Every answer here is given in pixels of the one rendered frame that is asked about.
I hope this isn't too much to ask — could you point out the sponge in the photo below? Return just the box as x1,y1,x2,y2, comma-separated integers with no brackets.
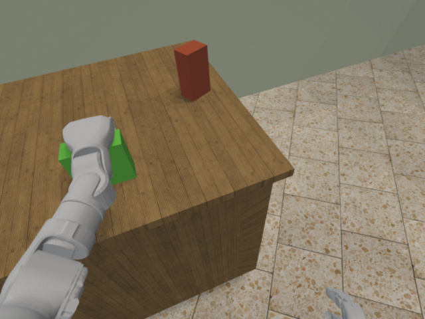
58,129,137,185

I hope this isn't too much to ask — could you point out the left robot hand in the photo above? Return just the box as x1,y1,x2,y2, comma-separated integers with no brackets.
62,115,116,179

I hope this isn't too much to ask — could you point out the right robot hand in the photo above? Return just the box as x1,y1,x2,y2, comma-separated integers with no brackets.
320,287,367,319

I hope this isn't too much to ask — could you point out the table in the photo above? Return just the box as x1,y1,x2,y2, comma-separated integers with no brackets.
0,41,294,319

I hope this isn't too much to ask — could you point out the left robot forearm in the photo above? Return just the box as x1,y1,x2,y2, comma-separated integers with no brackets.
0,143,116,306

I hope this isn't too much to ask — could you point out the robot left upper arm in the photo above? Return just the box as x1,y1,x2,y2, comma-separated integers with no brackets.
0,250,88,319

